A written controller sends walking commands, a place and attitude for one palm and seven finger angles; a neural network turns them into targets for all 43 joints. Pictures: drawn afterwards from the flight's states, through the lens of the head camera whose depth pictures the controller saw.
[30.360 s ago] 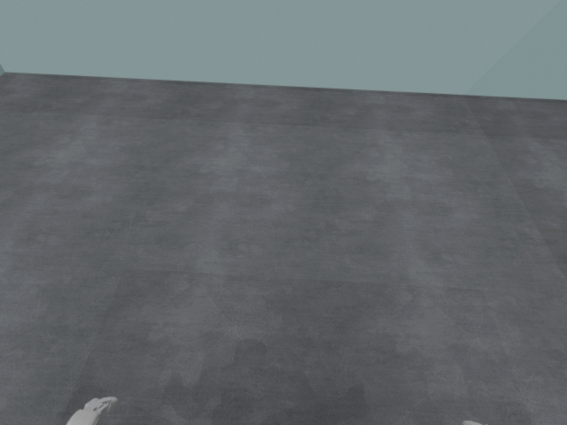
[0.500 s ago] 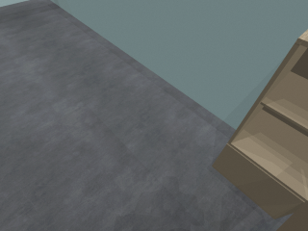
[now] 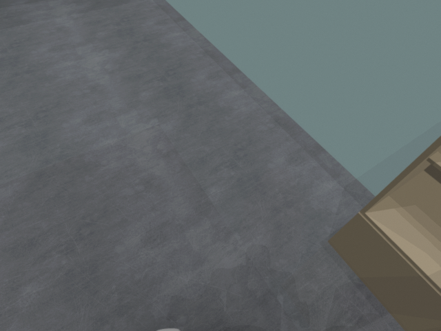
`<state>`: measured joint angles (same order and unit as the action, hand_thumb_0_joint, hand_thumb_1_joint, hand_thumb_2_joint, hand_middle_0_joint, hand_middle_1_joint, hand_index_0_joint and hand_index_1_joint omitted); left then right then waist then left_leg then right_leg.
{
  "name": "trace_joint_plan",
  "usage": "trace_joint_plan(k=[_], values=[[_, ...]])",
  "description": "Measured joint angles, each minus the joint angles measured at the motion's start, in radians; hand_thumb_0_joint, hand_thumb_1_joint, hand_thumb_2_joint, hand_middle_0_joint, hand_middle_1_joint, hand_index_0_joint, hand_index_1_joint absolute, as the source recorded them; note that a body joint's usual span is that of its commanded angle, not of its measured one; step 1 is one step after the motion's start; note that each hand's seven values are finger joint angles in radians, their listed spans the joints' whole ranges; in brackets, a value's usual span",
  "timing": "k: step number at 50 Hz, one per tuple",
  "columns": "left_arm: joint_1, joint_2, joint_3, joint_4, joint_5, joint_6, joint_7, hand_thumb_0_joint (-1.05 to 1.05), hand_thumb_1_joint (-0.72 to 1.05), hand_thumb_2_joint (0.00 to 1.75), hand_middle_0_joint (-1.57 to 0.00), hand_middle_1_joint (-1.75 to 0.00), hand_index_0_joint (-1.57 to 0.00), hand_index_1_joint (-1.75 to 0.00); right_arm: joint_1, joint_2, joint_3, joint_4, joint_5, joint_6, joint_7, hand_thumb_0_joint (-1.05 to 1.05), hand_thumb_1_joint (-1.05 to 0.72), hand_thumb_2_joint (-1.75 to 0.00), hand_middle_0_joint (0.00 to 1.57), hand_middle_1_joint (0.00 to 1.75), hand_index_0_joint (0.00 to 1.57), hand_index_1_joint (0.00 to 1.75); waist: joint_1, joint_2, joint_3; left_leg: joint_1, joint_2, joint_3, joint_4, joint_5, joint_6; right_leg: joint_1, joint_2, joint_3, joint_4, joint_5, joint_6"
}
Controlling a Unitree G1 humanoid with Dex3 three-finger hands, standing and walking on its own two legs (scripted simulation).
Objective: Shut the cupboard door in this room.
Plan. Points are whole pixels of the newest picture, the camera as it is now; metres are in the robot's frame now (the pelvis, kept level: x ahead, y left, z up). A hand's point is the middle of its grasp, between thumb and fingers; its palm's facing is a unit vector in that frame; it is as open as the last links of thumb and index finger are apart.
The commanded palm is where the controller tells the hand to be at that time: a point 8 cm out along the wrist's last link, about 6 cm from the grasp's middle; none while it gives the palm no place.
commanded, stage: turn or walk to find it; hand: left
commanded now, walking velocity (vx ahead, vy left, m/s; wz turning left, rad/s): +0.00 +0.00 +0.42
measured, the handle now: out of the picture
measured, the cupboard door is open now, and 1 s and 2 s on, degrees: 78 78 78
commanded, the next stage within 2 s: none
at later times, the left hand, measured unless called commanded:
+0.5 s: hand out of the picture +0.06 +0.18 -0.14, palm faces +0.18 -0.94 -0.29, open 7.4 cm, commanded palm none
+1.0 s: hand out of the picture -0.12 +0.14 -0.16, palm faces +0.47 -0.84 -0.26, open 7.4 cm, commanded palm none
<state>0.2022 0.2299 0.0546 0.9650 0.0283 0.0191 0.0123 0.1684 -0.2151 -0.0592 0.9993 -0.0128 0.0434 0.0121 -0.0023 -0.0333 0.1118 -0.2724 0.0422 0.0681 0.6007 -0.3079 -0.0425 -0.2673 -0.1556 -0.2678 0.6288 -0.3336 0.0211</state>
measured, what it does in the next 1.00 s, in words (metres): steps on the spot, turning left: right foot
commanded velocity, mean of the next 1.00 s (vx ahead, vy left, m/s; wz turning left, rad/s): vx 0.00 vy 0.00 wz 0.42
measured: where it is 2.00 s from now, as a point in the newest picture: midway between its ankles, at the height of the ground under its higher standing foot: outside the picture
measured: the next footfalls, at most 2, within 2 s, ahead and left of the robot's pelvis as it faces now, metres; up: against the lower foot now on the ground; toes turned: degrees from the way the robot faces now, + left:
right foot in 0.46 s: +0.05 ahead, -0.13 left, +0.00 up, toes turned +6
left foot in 1.02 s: -0.07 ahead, +0.07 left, +0.00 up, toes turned +32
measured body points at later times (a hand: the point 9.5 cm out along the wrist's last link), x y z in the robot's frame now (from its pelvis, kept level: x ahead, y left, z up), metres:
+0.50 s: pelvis +0.00 -0.04 +0.01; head +0.05 -0.07 +0.45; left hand +0.05 +0.23 -0.12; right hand +0.09 -0.27 -0.16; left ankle -0.01 +0.11 -0.71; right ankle +0.01 -0.13 -0.73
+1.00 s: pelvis -0.03 -0.05 +0.01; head +0.02 -0.02 +0.45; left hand -0.14 +0.18 -0.14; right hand +0.19 -0.22 -0.13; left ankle -0.10 +0.05 -0.71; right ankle +0.01 -0.13 -0.73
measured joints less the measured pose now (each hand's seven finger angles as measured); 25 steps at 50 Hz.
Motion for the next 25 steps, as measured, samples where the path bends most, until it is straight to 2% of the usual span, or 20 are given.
trace_joint_plan(k=[1, 3, 4, 7, 10, 16, 20, 22, 23, 25], values=[[-0.002, 0.011, 0.005, 0.003, -0.004, 0.009, 0.0, 0.01, 0.91, 0.9, -0.2, -0.3, -0.2, -0.3, -0.005, 0.008, -0.001, -0.005, -0.003, -0.009, -0.002, 0.0, -0.91, -0.9, 0.2, 0.3, 0.2, 0.3, 0.001, -0.015, -0.001, -0.009, -0.012, -0.001, 0.005, 0.009, 0.019, -0.027, -0.008, 0.019, 0.06, -0.062, 0.015], [-0.008, 0.029, 0.012, 0.01, -0.006, 0.032, 0.004, 0.01, 0.91, 0.9, -0.2, -0.3, -0.2, -0.3, -0.011, 0.023, 0.004, -0.016, -0.006, -0.017, -0.004, 0.0, -0.91, -0.9, 0.2, 0.3, 0.2, 0.3, 0.009, -0.033, 0.0, -0.016, -0.023, -0.004, 0.021, -0.014, 0.053, -0.091, 0.017, 0.098, 0.215, -0.181, 0.026], [-0.01, 0.033, 0.015, 0.015, -0.005, 0.04, 0.004, 0.01, 0.91, 0.9, -0.2, -0.3, -0.2, -0.3, -0.01, 0.028, 0.007, -0.02, -0.008, -0.019, -0.007, 0.0, -0.91, -0.9, 0.2, 0.3, 0.2, 0.3, 0.01, -0.032, -0.004, -0.012, -0.024, -0.01, 0.007, -0.014, 0.061, -0.119, 0.032, 0.126, 0.285, -0.194, 0.028], [-0.022, 0.033, 0.018, 0.021, -0.005, 0.045, -0.003, 0.01, 0.91, 0.9, -0.2, -0.3, -0.2, -0.3, -0.005, 0.035, 0.013, -0.027, -0.011, -0.023, -0.021, 0.0, -0.91, -0.9, 0.2, 0.3, 0.2, 0.3, 0.009, -0.014, -0.017, 0.007, -0.03, -0.036, -0.067, 0.026, 0.067, -0.182, 0.06, 0.18, 0.424, -0.137, 0.038], [-0.03, 0.031, 0.016, 0.011, -0.006, 0.035, -0.008, 0.01, 0.91, 0.9, -0.2, -0.3, -0.2, -0.3, -0.002, 0.038, 0.018, -0.029, -0.009, -0.027, -0.025, 0.0, -0.91, -0.9, 0.2, 0.3, 0.2, 0.3, 0.012, -0.002, -0.023, 0.026, -0.041, -0.055, -0.132, 0.068, 0.071, -0.207, 0.065, 0.214, 0.456, -0.089, 0.051], [-0.053, 0.021, 0.009, -0.006, -0.011, 0.034, -0.005, 0.01, 0.91, 0.9, -0.2, -0.3, -0.2, -0.3, 0.007, 0.041, 0.013, -0.037, -0.012, -0.025, -0.022, 0.0, -0.91, -0.9, 0.2, 0.3, 0.2, 0.3, -0.002, 0.012, -0.027, 0.029, -0.061, -0.092, -0.162, 0.094, 0.06, -0.173, 0.072, 0.236, 0.333, -0.104, 0.065], [-0.076, 0.001, 0.0, -0.022, -0.016, 0.026, -0.005, 0.01, 0.91, 0.9, -0.2, -0.3, -0.2, -0.3, 0.016, 0.028, 0.004, -0.039, -0.015, -0.014, -0.019, 0.0, -0.9, -0.9, 0.21, 0.3, 0.2, 0.3, -0.021, 0.038, -0.023, 0.002, -0.07, -0.129, -0.128, 0.087, 0.039, -0.102, 0.096, 0.228, 0.147, -0.106, 0.057], [-0.079, -0.01, -0.006, -0.034, -0.019, 0.013, -0.006, 0.01, 0.91, 0.9, -0.2, -0.3, -0.2, -0.3, 0.024, 0.019, -0.003, -0.037, -0.013, -0.007, -0.018, 0.0, -0.9, -0.9, 0.21, 0.3, 0.2, 0.3, -0.024, 0.05, -0.027, -0.022, -0.077, -0.147, -0.093, 0.075, 0.023, -0.042, 0.108, 0.215, 0.002, -0.023, 0.051], [-0.078, -0.019, -0.008, -0.037, -0.017, 0.003, -0.005, 0.01, 0.91, 0.9, -0.2, -0.3, -0.2, -0.3, 0.027, 0.01, -0.007, -0.035, -0.009, -0.004, -0.017, 0.0, -0.9, -0.9, 0.21, 0.3, 0.2, 0.3, -0.023, 0.066, -0.027, -0.037, -0.075, -0.16, -0.062, 0.062, 0.013, -0.018, 0.117, 0.201, -0.05, 0.022, 0.02], [-0.073, -0.039, -0.018, -0.044, -0.009, -0.012, -0.003, 0.01, 0.91, 0.9, -0.2, -0.3, -0.2, -0.3, 0.026, -0.006, -0.018, -0.027, -0.005, 0.008, -0.017, 0.0, -0.91, -0.9, 0.2, 0.3, 0.2, 0.3, -0.026, 0.089, -0.019, -0.088, -0.081, -0.164, 0.086, -0.083, 0.012, -0.012, 0.118, 0.174, -0.039, 0.023, -0.041]])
